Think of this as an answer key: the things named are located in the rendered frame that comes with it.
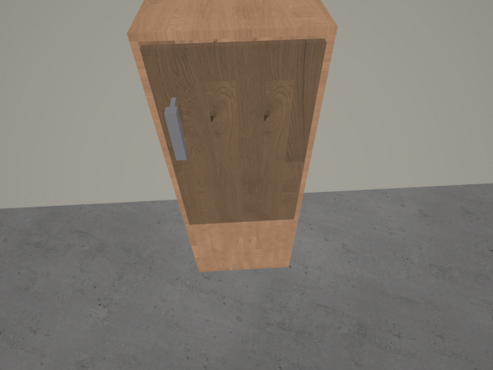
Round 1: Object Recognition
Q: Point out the handle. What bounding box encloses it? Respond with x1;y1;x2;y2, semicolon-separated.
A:
164;97;187;160

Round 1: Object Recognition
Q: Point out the cupboard door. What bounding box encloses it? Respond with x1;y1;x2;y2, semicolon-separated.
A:
140;39;327;225

